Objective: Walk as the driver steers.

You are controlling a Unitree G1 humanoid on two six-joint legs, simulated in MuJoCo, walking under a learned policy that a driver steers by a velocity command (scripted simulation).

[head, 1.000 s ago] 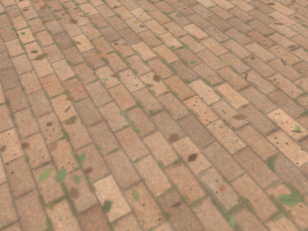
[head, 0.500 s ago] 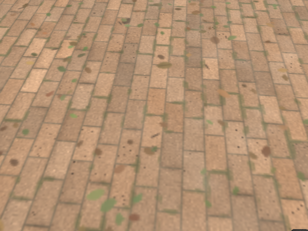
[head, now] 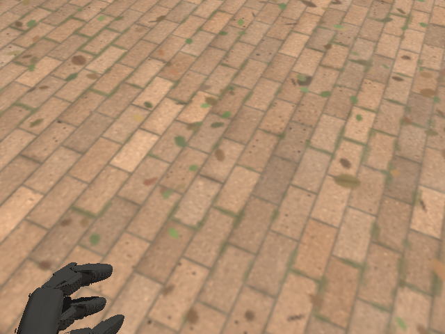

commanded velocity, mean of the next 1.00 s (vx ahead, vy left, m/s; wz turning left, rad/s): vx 1.00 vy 0.00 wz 0.06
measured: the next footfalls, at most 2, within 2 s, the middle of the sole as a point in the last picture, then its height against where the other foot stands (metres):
right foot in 0.18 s outside the picture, level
left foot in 0.66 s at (136, 267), level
